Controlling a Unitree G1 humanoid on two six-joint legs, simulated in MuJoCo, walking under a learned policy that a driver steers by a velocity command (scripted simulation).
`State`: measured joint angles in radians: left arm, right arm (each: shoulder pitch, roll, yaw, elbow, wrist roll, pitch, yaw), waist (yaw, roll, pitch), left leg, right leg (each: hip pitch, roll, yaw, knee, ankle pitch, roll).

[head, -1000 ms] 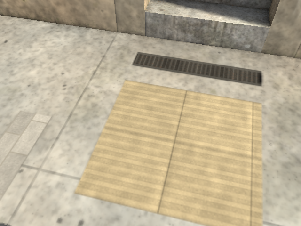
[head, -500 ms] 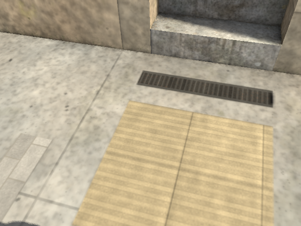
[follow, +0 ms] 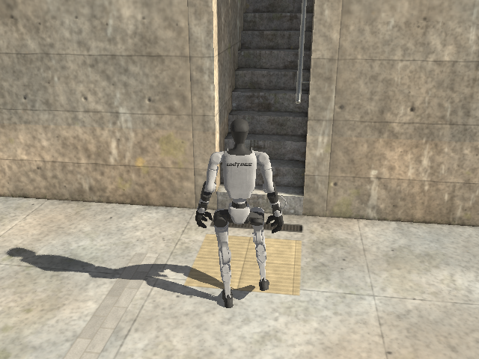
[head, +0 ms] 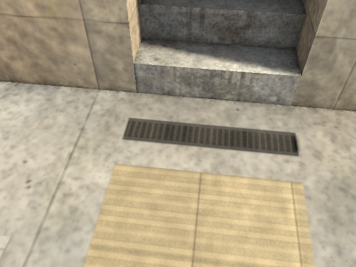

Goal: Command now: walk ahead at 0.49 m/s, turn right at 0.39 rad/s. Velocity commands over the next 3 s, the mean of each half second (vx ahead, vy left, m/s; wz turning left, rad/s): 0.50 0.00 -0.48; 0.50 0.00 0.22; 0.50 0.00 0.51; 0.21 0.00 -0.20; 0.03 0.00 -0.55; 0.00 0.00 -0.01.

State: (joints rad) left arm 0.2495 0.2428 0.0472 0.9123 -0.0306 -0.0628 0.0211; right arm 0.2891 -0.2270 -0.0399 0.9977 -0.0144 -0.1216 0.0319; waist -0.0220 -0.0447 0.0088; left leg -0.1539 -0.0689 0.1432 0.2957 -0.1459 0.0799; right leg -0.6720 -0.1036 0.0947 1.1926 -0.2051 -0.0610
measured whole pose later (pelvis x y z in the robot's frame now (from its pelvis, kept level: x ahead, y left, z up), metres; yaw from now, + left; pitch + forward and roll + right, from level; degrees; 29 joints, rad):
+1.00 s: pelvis +0.58 -0.11 -0.02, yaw -4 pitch +2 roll +0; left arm 0.25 0.26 0.03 0.81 -0.01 -0.11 0.00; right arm 0.19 -0.28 -0.06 0.76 0.02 -0.08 0.04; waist -0.01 0.00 0.04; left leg -0.43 -0.10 0.02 0.53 -0.15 0.11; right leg -0.35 0.02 0.04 1.25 -0.40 -0.03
